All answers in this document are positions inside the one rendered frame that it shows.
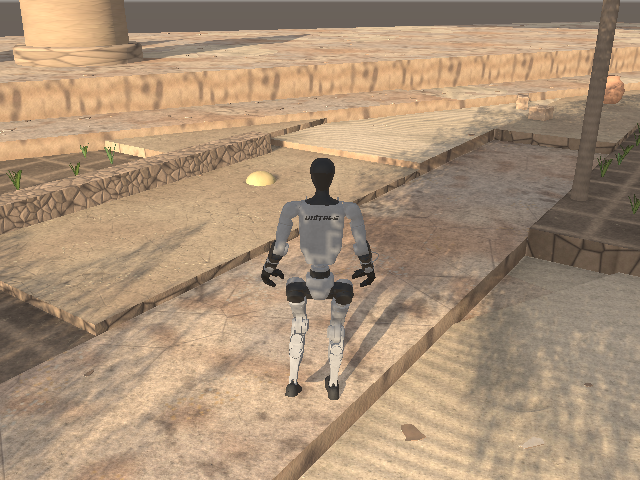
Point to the robot right hand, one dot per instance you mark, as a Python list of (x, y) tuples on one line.
[(360, 273)]

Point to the robot left hand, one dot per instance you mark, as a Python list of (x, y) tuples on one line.
[(265, 276)]

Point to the right robot forearm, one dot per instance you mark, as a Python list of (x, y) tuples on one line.
[(366, 261)]

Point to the humanoid robot torso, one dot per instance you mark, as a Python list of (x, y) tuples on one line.
[(321, 233)]

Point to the robot right upper arm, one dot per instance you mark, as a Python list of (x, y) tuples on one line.
[(353, 212)]

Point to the left robot thigh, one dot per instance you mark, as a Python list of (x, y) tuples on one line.
[(296, 295)]

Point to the robot left upper arm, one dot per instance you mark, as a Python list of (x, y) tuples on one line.
[(289, 211)]

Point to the left robot forearm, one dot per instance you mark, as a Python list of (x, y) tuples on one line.
[(272, 260)]

